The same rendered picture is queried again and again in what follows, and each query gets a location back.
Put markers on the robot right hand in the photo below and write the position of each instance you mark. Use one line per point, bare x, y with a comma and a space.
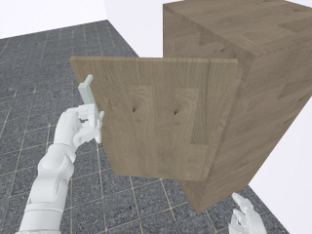
251, 222

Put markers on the cupboard door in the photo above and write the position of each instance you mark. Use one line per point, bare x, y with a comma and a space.
161, 115

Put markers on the left robot forearm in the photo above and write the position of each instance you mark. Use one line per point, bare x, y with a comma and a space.
46, 200

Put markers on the handle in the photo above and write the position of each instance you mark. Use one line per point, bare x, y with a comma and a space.
87, 96

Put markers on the robot left hand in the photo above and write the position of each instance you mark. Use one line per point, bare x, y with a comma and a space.
72, 132

